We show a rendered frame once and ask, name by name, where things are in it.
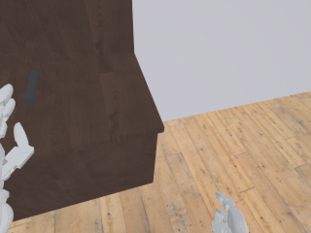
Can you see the robot left hand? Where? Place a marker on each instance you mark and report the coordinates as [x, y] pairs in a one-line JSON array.
[[18, 155]]

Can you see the robot left forearm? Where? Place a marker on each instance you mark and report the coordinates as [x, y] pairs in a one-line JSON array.
[[6, 211]]

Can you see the tap lever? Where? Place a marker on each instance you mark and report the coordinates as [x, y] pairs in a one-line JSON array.
[[29, 99]]

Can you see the robot right hand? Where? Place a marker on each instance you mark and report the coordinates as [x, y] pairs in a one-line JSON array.
[[231, 222]]

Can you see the counter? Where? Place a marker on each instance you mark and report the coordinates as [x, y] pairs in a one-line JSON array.
[[95, 125]]

